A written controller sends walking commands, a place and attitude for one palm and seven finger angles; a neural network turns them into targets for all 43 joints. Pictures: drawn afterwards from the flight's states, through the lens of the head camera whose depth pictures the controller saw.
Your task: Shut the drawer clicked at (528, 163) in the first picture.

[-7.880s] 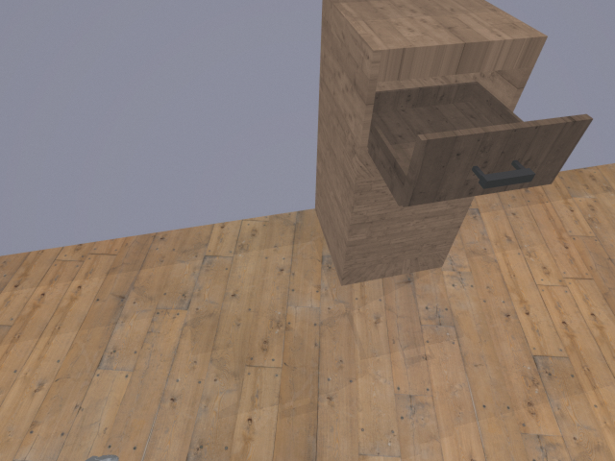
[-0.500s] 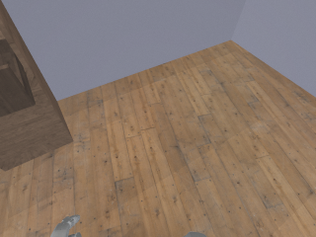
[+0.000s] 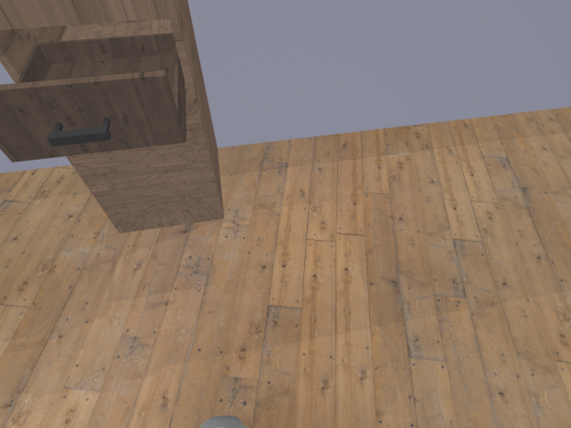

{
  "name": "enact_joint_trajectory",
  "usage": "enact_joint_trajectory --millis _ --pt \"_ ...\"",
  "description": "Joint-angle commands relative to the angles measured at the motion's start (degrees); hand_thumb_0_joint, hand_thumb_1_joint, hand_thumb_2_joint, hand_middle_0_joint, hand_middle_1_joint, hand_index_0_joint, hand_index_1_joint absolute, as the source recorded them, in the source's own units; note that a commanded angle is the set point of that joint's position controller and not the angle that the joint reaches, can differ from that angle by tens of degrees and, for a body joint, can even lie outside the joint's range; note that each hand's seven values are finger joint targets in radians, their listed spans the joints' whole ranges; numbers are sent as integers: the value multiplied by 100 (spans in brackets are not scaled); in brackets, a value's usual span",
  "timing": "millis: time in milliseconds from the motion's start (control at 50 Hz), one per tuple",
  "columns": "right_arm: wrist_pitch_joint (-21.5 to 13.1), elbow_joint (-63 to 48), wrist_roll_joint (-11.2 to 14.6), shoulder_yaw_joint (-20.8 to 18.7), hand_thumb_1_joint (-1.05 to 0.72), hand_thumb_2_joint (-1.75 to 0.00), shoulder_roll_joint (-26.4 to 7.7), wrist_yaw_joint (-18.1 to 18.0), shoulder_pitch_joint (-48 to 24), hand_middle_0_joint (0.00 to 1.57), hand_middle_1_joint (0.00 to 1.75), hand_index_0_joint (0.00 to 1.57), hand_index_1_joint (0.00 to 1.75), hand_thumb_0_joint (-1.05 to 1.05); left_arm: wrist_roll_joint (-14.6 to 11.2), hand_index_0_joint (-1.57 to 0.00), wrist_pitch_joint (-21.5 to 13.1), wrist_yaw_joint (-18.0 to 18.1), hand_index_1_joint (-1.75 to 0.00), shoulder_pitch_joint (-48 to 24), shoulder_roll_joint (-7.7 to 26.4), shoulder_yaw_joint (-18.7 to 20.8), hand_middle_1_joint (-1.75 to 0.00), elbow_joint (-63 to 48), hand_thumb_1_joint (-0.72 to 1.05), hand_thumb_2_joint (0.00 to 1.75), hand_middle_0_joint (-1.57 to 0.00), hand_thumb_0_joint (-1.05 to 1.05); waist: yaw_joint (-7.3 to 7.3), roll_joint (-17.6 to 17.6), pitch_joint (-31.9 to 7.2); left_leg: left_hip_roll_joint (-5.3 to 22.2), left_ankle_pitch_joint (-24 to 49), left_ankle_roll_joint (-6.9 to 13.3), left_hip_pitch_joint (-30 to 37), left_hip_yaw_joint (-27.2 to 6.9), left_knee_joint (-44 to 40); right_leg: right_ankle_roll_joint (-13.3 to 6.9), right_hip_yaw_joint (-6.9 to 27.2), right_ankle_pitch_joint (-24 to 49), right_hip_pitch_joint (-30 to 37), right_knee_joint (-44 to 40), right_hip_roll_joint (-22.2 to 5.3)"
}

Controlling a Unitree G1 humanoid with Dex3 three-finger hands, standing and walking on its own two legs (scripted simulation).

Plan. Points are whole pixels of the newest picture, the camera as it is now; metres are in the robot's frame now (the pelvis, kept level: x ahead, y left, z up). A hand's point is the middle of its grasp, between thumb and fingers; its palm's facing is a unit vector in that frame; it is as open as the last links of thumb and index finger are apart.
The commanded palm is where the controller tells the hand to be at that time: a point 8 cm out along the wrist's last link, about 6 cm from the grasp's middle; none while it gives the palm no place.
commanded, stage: turn to face it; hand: left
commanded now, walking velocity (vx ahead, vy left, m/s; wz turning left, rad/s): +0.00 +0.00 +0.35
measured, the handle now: (81, 130) +0.64 +0.48 -0.02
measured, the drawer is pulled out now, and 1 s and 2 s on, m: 0.24 0.24 0.24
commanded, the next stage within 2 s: take the last steps up to it in 0.34 s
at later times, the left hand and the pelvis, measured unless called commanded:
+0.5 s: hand out of the picture +0.06 +0.21 -0.16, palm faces +0.19 -0.94 -0.26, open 7.4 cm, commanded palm none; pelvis +0.00 +0.00 +0.00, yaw +9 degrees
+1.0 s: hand out of the picture -0.10 +0.19 -0.17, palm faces +0.40 -0.90 -0.17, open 7.4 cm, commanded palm none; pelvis +0.07 +0.08 -0.01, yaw +16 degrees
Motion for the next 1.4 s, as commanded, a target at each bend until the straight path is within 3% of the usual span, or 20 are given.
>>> enact_joint_trajectory --millis 0,20,40,160,360,420,440,460,480,500,540,600,780,880,940,980,1020,1060,1120,1380 --pt "-296 -419 -31 -121 -90 -90 -669 -52 451 20 30 20 30 0 -90 -20 -53 25 -30 157 1078 309 -30 -268 90 90 -20 0 -262 -193 -1225 156 1867 262 1669 -55 -2104 -132 388 2424 -205 783 -829" --pt "-345 -417 -77 -283 -90 -90 -1348 -87 767 20 30 20 30 0 -132 -20 -30 -20 -30 225 676 242 -30 -484 90 90 -20 0 -423 1703 -1410 1755 4083 1019 2651 -2095 -2155 334 222 -647 -1874 2066 -25" --pt "-301 -293 -25 -312 -90 -90 -1583 -138 1100 20 30 20 30 0 -81 -20 6 12 -30 -126 567 129 -30 -642 90 90 -20 0 -582 1673 -1396 2371 5270 1590 2402 -2379 -2182 350 764 -2044 -2136 2832 146" --pt "-386 -407 -41 -53 -90 -90 -804 -293 150 20 30 20 30 0 -93 -20 68 -34 -30 31 569 176 -30 -87 90 90 -20 0 -97 1009 -748 1163 4242 1194 1306 -1129 -2380 367 1219 -434 -1736 3241 239" --pt "-312 -212 -93 -99 -90 -90 -746 -283 345 20 30 20 30 0 -130 -20 24 8 -30 -208 296 91 -30 -160 90 90 -20 0 -198 1084 -616 1140 3449 1328 965 -1717 -2381 285 1081 -564 -833 1165 618" --pt "-310 -153 -54 -87 -90 -90 -645 -274 230 20 30 20 30 0 -140 -20 -82 44 -30 312 289 92 -30 31 90 90 -20 0 79 830 -766 902 3027 1070 508 -1655 -1941 230 1028 498 210 -350 688" --pt "-331 -128 -12 -60 -90 -90 -452 -253 309 20 30 20 30 0 -111 -20 -165 57 -30 536 404 107 -30 113 90 90 -20 0 156 425 -969 555 2145 786 251 -1433 -1513 193 1246 930 837 -1156 447" --pt "-348 -168 40 5 -90 -90 -31 -220 478 20 30 20 30 0 -12 -20 -243 89 -30 687 863 194 -30 164 90 90 -20 0 166 -934 -1024 -177 313 388 -743 -676 -435 -181 2629 692 1500 -1705 -813" --pt "-289 -321 -19 -31 -90 -90 -98 -205 307 20 30 20 30 0 -18 -20 -215 54 -30 791 1237 239 -30 90 90 90 -20 0 317 -1398 -715 -442 -1025 249 -1230 -573 649 -784 3559 28 948 -2135 -1760" --pt "-192 -343 -85 -96 -90 -90 -314 -187 142 20 30 20 30 0 -44 -20 -206 75 -30 756 1128 294 -30 99 90 90 -20 0 364 -1462 -466 -212 -877 270 -1423 -826 1464 -939 3789 -1064 462 -2498 -1811" --pt "-226 -145 -131 -138 -90 -90 -348 -80 146 20 30 20 30 0 -52 -20 -299 52 -30 394 775 211 -30 97 90 90 -20 0 127 -605 126 27 163 273 -1749 -825 2197 -765 3276 -1524 84 -2588 -1367" --pt "-259 131 -131 -114 -90 -90 -114 2 572 20 30 20 30 0 -62 -20 -445 38 -30 509 441 129 -30 219 90 90 -20 0 20 -643 -94 111 993 127 -1654 -543 2236 -504 2010 -134 473 -2343 -851" --pt "-330 -13 -100 -11 -90 -90 108 66 -34 20 30 20 30 0 10 -20 -560 32 -30 1445 407 105 -30 843 90 90 -20 0 264 -724 132 365 1202 68 -1783 -63 904 -689 1594 284 808 -2486 -995" --pt "-486 -52 -48 95 -90 -90 254 89 -109 20 30 20 30 0 35 -20 -508 31 -30 1444 531 123 -30 1044 90 90 -20 0 245 -1045 75 167 795 280 -491 321 -568 -682 1245 874 434 -2075 -969" --pt "-618 347 -62 37 -90 -90 -37 -26 1119 20 30 20 30 0 -2 -20 -423 25 -30 1231 418 126 -30 1079 90 90 -20 0 -364 -320 -355 -41 983 372 1756 507 -1731 -446 802 786 -500 -701 -530" --pt "-676 727 -100 -214 -90 -90 -1116 -205 2541 20 30 20 30 0 -71 -20 -390 -34 -30 1267 -208 -2 -30 820 90 90 -20 0 -767 2217 -1047 2060 672 1013 3104 -2417 -2877 -34 402 -1636 -2305 2551 636" --pt "-623 665 -75 -158 -90 -90 -875 -306 1973 20 30 20 30 0 -54 -20 -341 -11 -30 607 -88 8 -30 673 90 90 -20 0 -676 1521 -512 2230 -671 1312 2049 -2564 -3341 -232 1156 -1124 -2814 3847 297" --pt "-697 505 -68 38 -90 -90 -180 -304 1248 20 30 20 30 0 -11 -20 -341 -125 -30 588 -130 71 -30 839 90 90 -20 0 -277 789 198 1685 -14 1097 943 -1467 -3489 -223 1218 -76 -2447 3714 50" --pt "-861 480 -52 76 -90 -90 122 -338 1175 20 30 20 30 0 17 -20 -243 -147 -30 1011 -296 88 -30 979 90 90 -20 0 1 769 -32 1394 1241 1128 815 -740 -3566 -84 1179 467 -2095 3403 91" --pt "-884 1018 -88 91 -90 -90 36 -397 2142 20 30 20 30 0 -48 -20 -186 -194 -30 -987 -219 65 -30 181 90 90 -20 0 -316 523 392 1497 3736 1307 2090 -254 -3229 -82 983 904 -2711 1414 243"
